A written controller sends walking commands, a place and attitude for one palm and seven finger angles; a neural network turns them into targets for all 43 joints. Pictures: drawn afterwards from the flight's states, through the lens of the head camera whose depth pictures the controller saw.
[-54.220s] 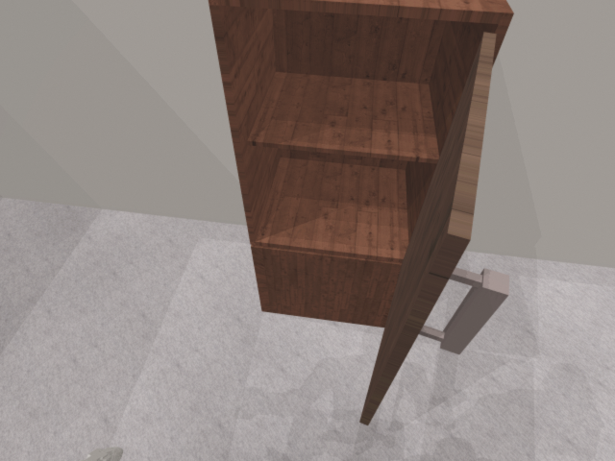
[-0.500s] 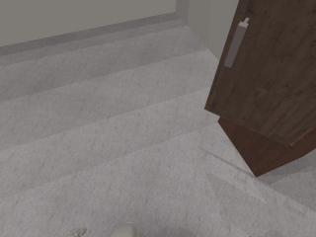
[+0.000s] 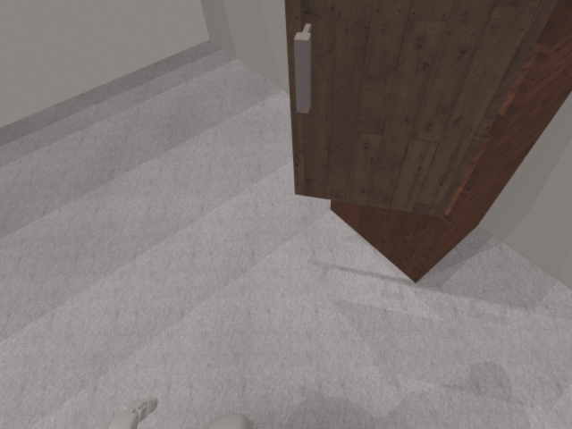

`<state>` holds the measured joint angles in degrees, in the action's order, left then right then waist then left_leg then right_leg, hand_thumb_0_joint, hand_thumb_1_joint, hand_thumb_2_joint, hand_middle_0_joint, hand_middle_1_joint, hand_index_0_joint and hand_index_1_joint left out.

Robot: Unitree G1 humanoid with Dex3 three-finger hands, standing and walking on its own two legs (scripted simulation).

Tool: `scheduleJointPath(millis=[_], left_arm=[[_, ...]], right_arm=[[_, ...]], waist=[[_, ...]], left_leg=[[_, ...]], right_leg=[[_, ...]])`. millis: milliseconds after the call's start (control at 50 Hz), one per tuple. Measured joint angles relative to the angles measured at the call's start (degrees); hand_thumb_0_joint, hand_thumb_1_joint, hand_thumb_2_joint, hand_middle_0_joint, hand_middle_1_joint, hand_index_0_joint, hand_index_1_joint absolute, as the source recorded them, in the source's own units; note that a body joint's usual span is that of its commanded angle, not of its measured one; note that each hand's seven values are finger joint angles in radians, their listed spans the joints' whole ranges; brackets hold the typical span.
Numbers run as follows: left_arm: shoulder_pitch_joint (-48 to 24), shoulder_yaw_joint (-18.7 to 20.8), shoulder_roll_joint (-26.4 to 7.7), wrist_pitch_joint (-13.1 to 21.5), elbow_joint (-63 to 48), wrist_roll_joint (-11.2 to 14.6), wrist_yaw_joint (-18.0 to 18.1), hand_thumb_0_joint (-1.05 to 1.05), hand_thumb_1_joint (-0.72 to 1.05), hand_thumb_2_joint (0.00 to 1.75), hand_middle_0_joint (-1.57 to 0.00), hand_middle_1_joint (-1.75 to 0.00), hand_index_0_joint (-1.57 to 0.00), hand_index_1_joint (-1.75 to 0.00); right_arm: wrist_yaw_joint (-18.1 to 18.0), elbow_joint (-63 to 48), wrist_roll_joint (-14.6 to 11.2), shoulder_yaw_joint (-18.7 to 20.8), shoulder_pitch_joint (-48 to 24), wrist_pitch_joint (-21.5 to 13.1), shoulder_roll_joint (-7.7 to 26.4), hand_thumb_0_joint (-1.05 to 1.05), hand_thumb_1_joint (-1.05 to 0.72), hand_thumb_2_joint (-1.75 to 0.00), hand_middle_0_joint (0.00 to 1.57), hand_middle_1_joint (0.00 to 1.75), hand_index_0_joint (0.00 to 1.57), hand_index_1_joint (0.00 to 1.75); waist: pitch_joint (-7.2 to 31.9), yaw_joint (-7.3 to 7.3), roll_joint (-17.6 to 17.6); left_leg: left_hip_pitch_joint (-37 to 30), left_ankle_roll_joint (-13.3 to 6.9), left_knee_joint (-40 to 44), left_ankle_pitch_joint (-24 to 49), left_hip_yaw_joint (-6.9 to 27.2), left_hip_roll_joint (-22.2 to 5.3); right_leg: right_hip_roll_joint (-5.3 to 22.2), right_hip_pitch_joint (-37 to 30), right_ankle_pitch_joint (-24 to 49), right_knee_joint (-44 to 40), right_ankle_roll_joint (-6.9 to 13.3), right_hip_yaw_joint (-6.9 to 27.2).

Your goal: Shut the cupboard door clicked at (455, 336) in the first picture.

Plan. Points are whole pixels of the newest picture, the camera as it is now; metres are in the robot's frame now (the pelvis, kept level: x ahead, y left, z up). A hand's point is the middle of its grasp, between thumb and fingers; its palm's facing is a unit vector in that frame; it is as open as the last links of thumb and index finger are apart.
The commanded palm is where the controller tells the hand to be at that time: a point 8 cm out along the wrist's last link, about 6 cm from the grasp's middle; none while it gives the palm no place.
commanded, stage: turn to face it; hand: left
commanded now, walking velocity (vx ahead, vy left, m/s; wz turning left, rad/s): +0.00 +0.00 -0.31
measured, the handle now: (305, 69) +0.72 -0.01 +0.09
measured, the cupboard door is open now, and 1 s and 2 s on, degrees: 37 37 37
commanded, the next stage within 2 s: take the last steps up to it in 0.24 s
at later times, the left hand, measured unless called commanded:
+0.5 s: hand out of the picture +0.13 +0.18 -0.15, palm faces -0.14 -0.97 -0.20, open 7.4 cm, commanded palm none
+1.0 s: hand (223, 421) +0.15 +0.13 -0.18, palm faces -0.19 -0.97 -0.14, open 7.4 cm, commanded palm none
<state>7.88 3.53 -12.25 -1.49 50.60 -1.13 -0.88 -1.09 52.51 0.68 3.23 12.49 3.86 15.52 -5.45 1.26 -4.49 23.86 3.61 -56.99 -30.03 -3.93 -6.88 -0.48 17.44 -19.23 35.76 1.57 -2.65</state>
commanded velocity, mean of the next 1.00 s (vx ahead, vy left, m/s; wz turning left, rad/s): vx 0.17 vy -0.04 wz -0.15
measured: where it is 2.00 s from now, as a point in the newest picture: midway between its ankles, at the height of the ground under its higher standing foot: (329, 421)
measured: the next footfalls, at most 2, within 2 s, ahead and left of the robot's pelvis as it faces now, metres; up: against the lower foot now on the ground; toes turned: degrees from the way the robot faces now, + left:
left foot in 0.24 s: +0.07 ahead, +0.13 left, +0.00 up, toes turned -1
right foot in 0.56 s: +0.03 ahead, -0.12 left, +0.00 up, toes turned -13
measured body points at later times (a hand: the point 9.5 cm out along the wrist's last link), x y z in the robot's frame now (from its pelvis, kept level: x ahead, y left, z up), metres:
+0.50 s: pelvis +0.02 +0.00 +0.01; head +0.05 -0.01 +0.46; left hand +0.13 +0.23 -0.13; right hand +0.02 -0.24 -0.14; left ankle +0.03 +0.13 -0.72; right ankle -0.02 -0.11 -0.70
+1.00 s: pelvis +0.15 -0.04 +0.00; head +0.17 -0.03 +0.45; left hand +0.16 +0.18 -0.16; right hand +0.15 -0.28 -0.14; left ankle +0.22 +0.06 -0.72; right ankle +0.03 -0.11 -0.67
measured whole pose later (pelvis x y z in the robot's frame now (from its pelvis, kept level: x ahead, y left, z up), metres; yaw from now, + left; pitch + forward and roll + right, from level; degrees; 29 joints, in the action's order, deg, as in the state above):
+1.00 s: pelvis +0.15 -0.04 +0.00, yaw -14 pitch -1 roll +0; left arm 19.0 2.7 -8.8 -0.3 64.5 -1.2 -0.7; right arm -0.7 56.0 1.9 1.0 12.7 -2.7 8.9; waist -3.4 0.3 2.4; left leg 19.3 -1.4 -34.7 -14.8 -8.7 -3.5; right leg -0.4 17.4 -28.4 58.7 2.9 -2.0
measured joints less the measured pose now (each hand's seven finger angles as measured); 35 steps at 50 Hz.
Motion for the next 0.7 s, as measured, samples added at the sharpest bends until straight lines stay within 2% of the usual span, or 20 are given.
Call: scheduleJointPath(millis=[40, 80, 160, 220, 240, 280, 320, 360, 400, 460, 540, 560, 580, 620, 660, 700], left_arm=[[0.54, -0.27, 0.59, -0.26, 0.35, -0.07, 0.62, 0.0, 0.91, 0.9, -0.2, -0.3, -0.2, -0.3], [1.01, -0.5, 0.88, -0.47, 0.83, -0.14, 0.83, 0.0, 0.91, 0.9, -0.2, -0.3, -0.2, -0.3], [1.7, -0.59, 1.11, -0.59, 1.7, -0.33, 0.85, 0.0, 0.91, 0.9, -0.2, -0.3, -0.2, -0.3], [2.23, -0.39, 1.01, -0.78, 2.44, -0.15, 0.88, 0.0, 0.91, 0.9, -0.2, -0.3, -0.2, -0.3], [2.58, -0.32, 1.07, -0.96, 2.61, 0.04, 0.89, 0.0, 0.91, 0.9, -0.2, -0.3, -0.2, -0.3], [2.71, -0.01, 0.53, -1.45, 3.09, 0.41, 0.83, 0.0, 0.91, 0.9, -0.2, -0.3, -0.2, -0.3], [2.72, 0.26, 0.12, -2.05, 3.65, 0.26, 0.69, 0.0, 0.91, 0.9, -0.2, -0.3, -0.2, -0.3], [2.45, 0.57, -0.08, -2.35, 4.12, 0.22, 0.33, 0.0, 0.91, 0.9, -0.2, -0.3, -0.2, -0.3], [2.33, 0.72, -0.03, -2.25, 4.33, 0.25, 0.04, 0.0, 0.91, 0.9, -0.2, -0.3, -0.2, -0.3], [2.59, 0.61, 0.25, -1.97, 4.76, 0.16, -0.54, 0.0, 0.91, 0.9, -0.2, -0.3, -0.19, -0.3], [3.73, 0.39, 0.62, -0.9, 5.24, -0.12, -1.52, 0.0, 0.91, 0.9, -0.2, -0.3, -0.19, -0.3], [4.18, 0.4, 0.57, -0.18, 5.28, -0.26, -1.54, 0.0, 0.91, 0.9, -0.2, -0.3, -0.19, -0.3], [4.33, 0.36, 1.01, 0.44, 5.7, -0.31, -1.3, 0.0, 0.91, 0.9, -0.2, -0.3, -0.19, -0.3], [5.43, 0.1, 1.99, 1.51, 6.35, -0.17, -0.57, 0.0, 0.91, 0.9, -0.2, -0.3, -0.19, -0.3], [7.14, -0.1, 2.68, 2.18, 7.05, -0.15, 0.1, 0.0, 0.91, 0.9, -0.2, -0.3, -0.2, -0.3], [8.69, -0.34, 3.15, 2.64, 8.17, -0.17, 0.46, 0.0, 0.91, 0.9, -0.2, -0.3, -0.2, -0.3]], right_arm=[[-0.01, 0.2, -0.01, 0.04, -0.63, -0.09, 0.13, 0.01, -0.91, -0.9, 0.2, 0.3, 0.2, 0.3], [0.12, -0.13, -0.01, -0.1, -0.81, -0.46, -0.17, 0.01, -0.91, -0.9, 0.2, 0.3, 0.2, 0.3], [0.25, -0.58, -0.18, -0.49, -0.86, -1.04, -1.38, 0.01, -0.91, -0.9, 0.2, 0.3, 0.2, 0.3], [0.15, -0.61, -0.26, -0.99, -0.79, -1.73, -2.44, 0.01, -0.91, -0.9, 0.2, 0.3, 0.2, 0.3], [0.13, -0.75, -0.21, -1.26, -0.42, -2.25, -2.53, 0.01, -0.91, -0.9, 0.2, 0.3, 0.2, 0.3], [-0.06, -0.36, 0.27, -1.74, -0.19, -2.93, -3.54, 0.01, -0.91, -0.9, 0.2, 0.3, 0.2, 0.3], [-0.27, -0.22, 0.76, -2.33, 0.23, -3.21, -4.48, 0.01, -0.91, -0.9, 0.2, 0.3, 0.2, 0.3], [-0.54, -0.03, 1.01, -2.72, 0.88, -3.37, -5.2, 0.01, -0.91, -0.9, 0.2, 0.3, 0.2, 0.3], [-0.63, 0.53, 1.18, -2.95, 1.38, -3.32, -5.59, 0.01, -0.91, -0.9, 0.2, 0.3, 0.2, 0.3], [-0.36, 1.48, 1.41, -2.81, 2.25, -3.32, -5.68, 0.01, -0.9, -0.9, 0.2, 0.3, 0.2, 0.3], [0.19, 3.15, 1.19, -1.97, 4.06, -3.08, -4.86, 0.01, -0.9, -0.9, 0.21, 0.3, 0.2, 0.3], [0.31, 3.62, 0.93, -1.74, 4.63, -2.96, -4.59, 0.01, -0.9, -0.9, 0.21, 0.3, 0.2, 0.3], [0.44, 4.35, 0.72, -1.43, 4.83, -2.57, -4.02, 0.01, -0.9, -0.9, 0.21, 0.3, 0.2, 0.3], [0.72, 5.82, 0.66, -0.96, 4.92, -1.55, -3.04, 0.01, -0.9, -0.9, 0.2, 0.3, 0.2, 0.3], [1.05, 6.49, 0.75, -0.59, 4.52, -1.39, -2.5, 0.01, -0.91, -0.9, 0.2, 0.3, 0.2, 0.3], [1.34, 6.18, 0.84, -0.34, 3.86, -1.88, -2.3, 0.01, -0.91, -0.9, 0.2, 0.3, 0.2, 0.3]], waist=[[0.13, 0.02, 0.57], [0.45, 0.13, 1.49], [1.19, -0.27, 3.34], [1.71, -0.64, 4.48], [2.15, -0.7, 4.27], [2.39, -0.78, 5.61], [2.37, -0.88, 6.26], [2.21, -0.78, 6.2], [2.05, -0.86, 5.7], [2.32, -0.56, 4.31], [3.47, 0.07, 2.58], [3.87, -0.06, 2.63], [3.84, -0.08, 1.78], [4.08, -0.29, 0.95], [4.29, -0.5, 1.3], [4.21, -0.33, 2.01]], left_leg=[[2.38, 0.32, -4.22, 1.96, 0.91, 1.45], [3.13, 0.59, -3.3, 3.77, 0.94, 2.27], [1.1, 0.44, 5.71, 5.4, 0.92, 3.39], [-3.29, -0.02, 17.26, 10.18, 1.01, 4.19], [-5.37, -0.53, 22.41, 13.66, 1.22, 3.9], [-5.77, -2.86, 22.72, 13.61, 0.36, 4.11], [-6.36, -3.81, 22.54, 12.28, -0.67, 3.81], [-7.52, -3.82, 24.29, 12.73, -1.12, 3.5], [-8.72, -3.54, 26.24, 13.7, -1.55, 3.05], [-10.01, -2.95, 27.69, 14.05, -2.26, 1.92], [-10.19, -1.63, 25.17, 11.74, -3.23, 0.3], [-9.39, -1.67, 22.59, 9.2, -3.41, 0.18], [-8.12, -1.82, 18.52, 4.93, -2.3, -0.01], [-4.36, -2.13, 8.4, 1.38, 0.04, 1.01], [-0.69, -2.14, 1.58, 3.04, 0.47, 1.97], [2.06, -1.84, 0.01, 5.91, -0.12, 2.15]], right_leg=[[-0.09, -0.78, 1.27, -2.2, -0.12, 1.11], [-0.06, -1.5, 2.44, -4.15, -0.07, 1.95], [-0.24, -2.16, 3.15, -5.75, -0.25, 3.33], [-0.78, -1.77, 2.44, -4.57, -0.82, 4.41], [-1.39, -1.29, 1.8, -3.48, -1.11, 4.55], [-1.32, 0.33, -2.16, 0.78, -1.4, 5.18], [-1.43, 3.03, -7.88, 9.72, -1.68, 4.99], [-1.15, 4.99, -8.9, 16.82, -2.12, 4.24], [-0.48, 5.18, -8.66, 18.02, -2.47, 3.17], [0.22, 3.21, -8.74, 12.99, -2.31, 1.18], [0.14, -2.98, -3.68, -1.64, -1.24, -1.0], [0.13, -4.08, -1.04, -4.78, -0.31, -0.64], [-0.45, -4.18, 0.36, -4.33, 0.36, -0.93], [-1.05, -5.5, 0.02, -4.69, 1.31, -1.32], [-1.15, -7.71, 0.27, -7.59, 1.75, -0.99], [-1.1, -9.83, 1.23, -10.81, 1.66, -0.71]])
